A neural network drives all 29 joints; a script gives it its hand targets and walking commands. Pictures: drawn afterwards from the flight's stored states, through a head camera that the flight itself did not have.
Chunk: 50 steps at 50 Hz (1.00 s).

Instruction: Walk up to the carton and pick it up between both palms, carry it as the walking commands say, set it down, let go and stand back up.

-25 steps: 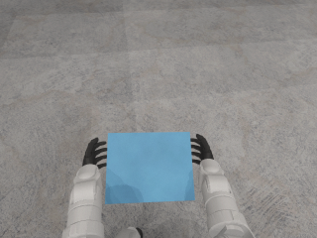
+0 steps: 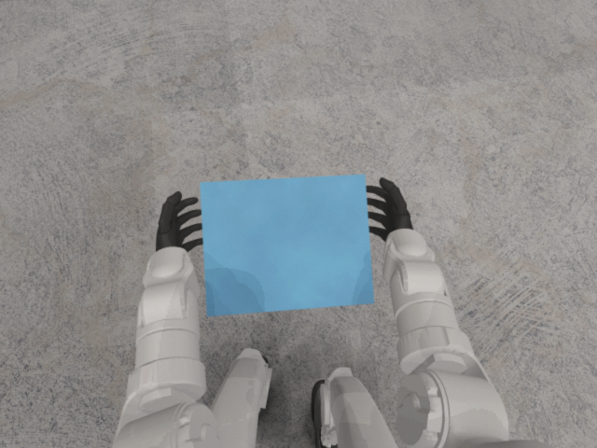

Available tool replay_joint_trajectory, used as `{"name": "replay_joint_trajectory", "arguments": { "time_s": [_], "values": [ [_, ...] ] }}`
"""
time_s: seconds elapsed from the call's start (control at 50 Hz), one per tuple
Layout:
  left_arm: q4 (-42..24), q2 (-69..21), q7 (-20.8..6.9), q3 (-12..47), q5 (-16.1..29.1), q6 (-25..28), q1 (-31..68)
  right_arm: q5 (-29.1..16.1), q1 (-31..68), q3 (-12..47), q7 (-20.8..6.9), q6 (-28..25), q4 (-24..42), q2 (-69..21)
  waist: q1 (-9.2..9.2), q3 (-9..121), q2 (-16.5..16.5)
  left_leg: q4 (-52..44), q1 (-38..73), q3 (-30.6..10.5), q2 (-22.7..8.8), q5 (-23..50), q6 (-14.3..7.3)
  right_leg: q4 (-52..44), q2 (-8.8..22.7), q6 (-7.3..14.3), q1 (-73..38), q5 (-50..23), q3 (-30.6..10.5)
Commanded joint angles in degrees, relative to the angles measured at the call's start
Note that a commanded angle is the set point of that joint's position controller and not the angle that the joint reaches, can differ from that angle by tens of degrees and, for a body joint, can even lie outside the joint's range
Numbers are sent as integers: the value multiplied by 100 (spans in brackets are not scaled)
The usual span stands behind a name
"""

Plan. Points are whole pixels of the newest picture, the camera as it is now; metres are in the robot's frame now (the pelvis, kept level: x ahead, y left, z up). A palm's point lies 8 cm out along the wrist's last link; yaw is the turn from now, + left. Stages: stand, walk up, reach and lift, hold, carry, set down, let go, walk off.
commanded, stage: set down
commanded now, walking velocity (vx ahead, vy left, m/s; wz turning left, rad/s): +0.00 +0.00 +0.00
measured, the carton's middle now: (284, 243) +0.40 +0.06 -0.15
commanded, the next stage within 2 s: none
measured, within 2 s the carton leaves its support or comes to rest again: neither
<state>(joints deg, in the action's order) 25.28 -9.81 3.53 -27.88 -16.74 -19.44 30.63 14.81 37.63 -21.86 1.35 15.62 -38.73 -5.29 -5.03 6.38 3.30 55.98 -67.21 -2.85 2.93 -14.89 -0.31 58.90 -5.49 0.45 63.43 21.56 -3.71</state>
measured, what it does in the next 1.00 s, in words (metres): lowers itself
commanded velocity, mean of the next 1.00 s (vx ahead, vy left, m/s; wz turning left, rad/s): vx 0.00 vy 0.00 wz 0.00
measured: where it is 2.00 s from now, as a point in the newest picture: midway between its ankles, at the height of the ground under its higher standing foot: (287, 422)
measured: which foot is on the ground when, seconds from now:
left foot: down 0.00-1.00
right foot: down 0.00-1.00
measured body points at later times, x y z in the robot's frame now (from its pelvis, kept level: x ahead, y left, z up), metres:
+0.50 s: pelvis +0.00 -0.01 -0.07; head +0.20 +0.01 +0.33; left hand +0.38 +0.21 -0.15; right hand +0.44 -0.10 -0.15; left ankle +0.10 +0.11 -0.65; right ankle +0.05 -0.11 -0.65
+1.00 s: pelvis -0.02 -0.02 -0.15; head +0.23 +0.00 +0.23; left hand +0.40 +0.21 -0.24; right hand +0.46 -0.09 -0.24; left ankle +0.10 +0.11 -0.65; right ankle +0.05 -0.11 -0.65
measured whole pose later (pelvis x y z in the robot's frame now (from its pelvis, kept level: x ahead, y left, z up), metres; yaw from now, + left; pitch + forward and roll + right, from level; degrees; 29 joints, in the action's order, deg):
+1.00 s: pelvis -0.02 -0.02 -0.15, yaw -1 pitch +43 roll +0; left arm 36.2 -2.0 5.4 -27.9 -9.1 -15.1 44.8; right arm 8.3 52.7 -16.4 11.3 12.4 -47.8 -0.3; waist -6.9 12.0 3.7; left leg 89.0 -108.0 -4.4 4.3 -24.1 2.8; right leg 92.8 -9.3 1.0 104.5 31.2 -1.7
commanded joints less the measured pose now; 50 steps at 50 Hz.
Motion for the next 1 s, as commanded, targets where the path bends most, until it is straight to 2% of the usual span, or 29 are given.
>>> {"name": "replay_joint_trajectory", "arguments": {
  "time_s": [0.0,0.16,0.34,0.68,0.98],
  "values": [
    [452,-5190,-1703,3623,919,97,3588,-708,3096,2939,-1698,-122,-269,-5469,-81,4124,-274,-181,3246,-126,222,508,125,-529,-249,194,-153,-42,20],
    [522,-5104,-1687,3618,1030,153,3780,-859,3309,3053,-1590,-152,-257,-5566,-160,4716,-213,429,2599,-25,285,799,113,8,-305,119,279,-205,62],
    [625,-4818,-1645,3610,1224,310,3904,-1011,3457,3241,-1262,-292,-250,-5507,-269,5262,-83,1094,1788,121,371,1112,134,575,-334,11,613,-525,28],
    [887,-4223,-1497,3228,1382,553,4385,-1133,3923,3193,-769,-534,-473,-5198,-424,5706,107,2103,583,269,415,1047,184,1542,-440,-73,1503,-466,117],
    [907,-3892,-1403,3028,1449,569,5314,-1212,4795,3051,-558,-539,-618,-4958,-513,5986,153,2943,-253,446,427,732,248,2383,-558,-63,2080,-140,253]
  ]
}}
